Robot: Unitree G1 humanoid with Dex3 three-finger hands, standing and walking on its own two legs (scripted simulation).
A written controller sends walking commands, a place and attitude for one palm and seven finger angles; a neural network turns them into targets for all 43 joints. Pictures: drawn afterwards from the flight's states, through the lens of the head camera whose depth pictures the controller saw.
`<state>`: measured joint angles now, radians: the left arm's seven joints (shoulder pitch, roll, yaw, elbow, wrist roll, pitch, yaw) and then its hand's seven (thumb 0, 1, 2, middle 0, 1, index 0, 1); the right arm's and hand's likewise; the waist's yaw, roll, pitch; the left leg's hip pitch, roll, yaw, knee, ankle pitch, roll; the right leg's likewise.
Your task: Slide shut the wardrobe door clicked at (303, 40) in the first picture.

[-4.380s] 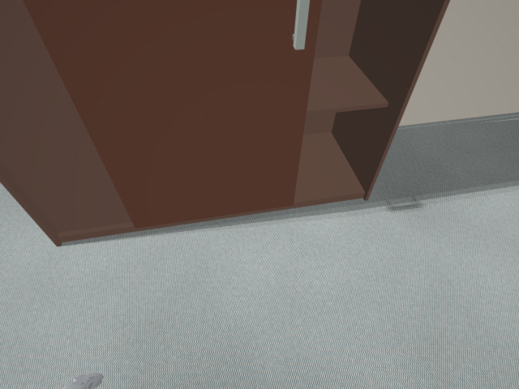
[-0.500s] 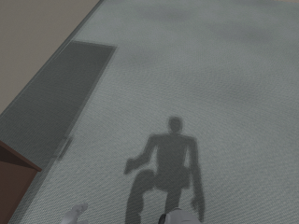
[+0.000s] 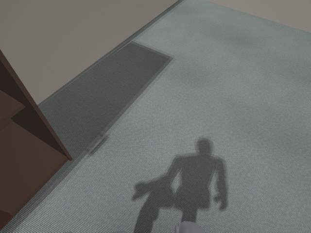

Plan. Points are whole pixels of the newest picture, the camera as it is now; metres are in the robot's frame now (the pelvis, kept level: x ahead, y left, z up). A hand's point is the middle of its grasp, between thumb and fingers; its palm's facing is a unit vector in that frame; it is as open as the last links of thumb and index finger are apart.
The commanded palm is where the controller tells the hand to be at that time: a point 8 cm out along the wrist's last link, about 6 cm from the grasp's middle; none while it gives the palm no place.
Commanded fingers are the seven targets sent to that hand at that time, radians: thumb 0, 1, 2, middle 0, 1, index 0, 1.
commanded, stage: turn to face it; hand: left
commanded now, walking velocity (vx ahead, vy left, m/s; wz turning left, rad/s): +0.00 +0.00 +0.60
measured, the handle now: out of the picture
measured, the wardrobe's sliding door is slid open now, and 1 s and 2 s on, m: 0.39 0.39 0.39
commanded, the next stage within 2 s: take the last steps up to it in 1.60 s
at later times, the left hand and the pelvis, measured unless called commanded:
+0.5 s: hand out of the picture +0.00 +0.13 -0.13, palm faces +0.35 -0.89 -0.28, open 7.4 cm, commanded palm none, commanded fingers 0.00 0.90 0.90 -0.20 -0.30 -0.20 -0.30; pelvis -0.01 -0.08 +0.01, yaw +20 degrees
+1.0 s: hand out of the picture -0.10 +0.16 -0.15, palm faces +0.63 -0.72 -0.29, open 7.4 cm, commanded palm none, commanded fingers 0.00 0.90 0.90 -0.20 -0.30 -0.20 -0.30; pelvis -0.03 -0.07 +0.01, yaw +38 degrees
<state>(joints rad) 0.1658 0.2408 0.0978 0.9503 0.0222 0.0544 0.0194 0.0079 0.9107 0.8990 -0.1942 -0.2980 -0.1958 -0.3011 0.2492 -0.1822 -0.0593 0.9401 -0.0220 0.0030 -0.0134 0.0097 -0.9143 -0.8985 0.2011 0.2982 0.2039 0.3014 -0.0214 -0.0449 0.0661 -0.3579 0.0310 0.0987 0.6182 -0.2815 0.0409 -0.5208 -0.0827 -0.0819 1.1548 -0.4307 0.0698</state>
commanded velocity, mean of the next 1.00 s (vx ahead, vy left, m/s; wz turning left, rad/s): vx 0.00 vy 0.00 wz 0.60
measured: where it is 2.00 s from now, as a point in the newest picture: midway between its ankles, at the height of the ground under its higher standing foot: outside the picture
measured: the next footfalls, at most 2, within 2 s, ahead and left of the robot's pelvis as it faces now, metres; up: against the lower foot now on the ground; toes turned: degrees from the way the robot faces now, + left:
right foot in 0.28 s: +0.07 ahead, -0.16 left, +0.00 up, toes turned +7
left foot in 0.72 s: -0.06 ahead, +0.06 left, +0.00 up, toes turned +35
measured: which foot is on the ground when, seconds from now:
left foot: down 0.00-0.28, up 0.30-0.70, down 0.72-1.00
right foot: up 0.00-0.26, down 0.28-0.72, up 0.74-1.00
